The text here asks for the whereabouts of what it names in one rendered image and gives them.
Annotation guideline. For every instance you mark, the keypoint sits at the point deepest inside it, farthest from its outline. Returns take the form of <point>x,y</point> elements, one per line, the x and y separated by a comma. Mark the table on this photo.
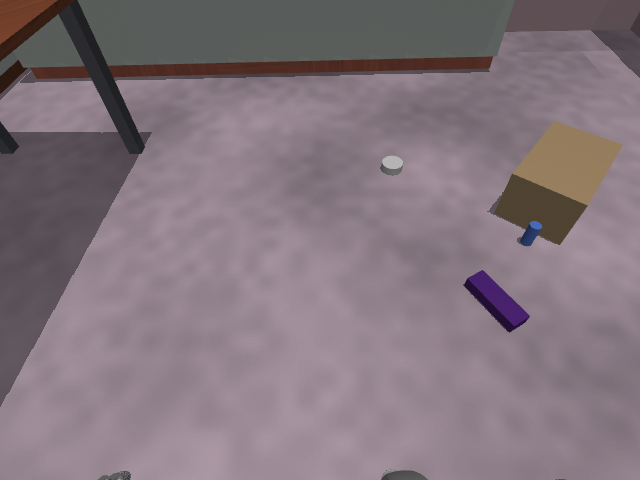
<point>20,19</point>

